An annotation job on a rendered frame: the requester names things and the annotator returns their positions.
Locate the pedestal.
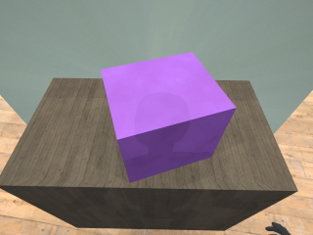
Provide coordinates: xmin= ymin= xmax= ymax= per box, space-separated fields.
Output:
xmin=0 ymin=77 xmax=298 ymax=231

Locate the carton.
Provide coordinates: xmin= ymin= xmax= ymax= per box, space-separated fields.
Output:
xmin=101 ymin=52 xmax=236 ymax=183

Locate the right robot hand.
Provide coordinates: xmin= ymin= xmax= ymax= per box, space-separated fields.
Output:
xmin=265 ymin=221 xmax=290 ymax=235

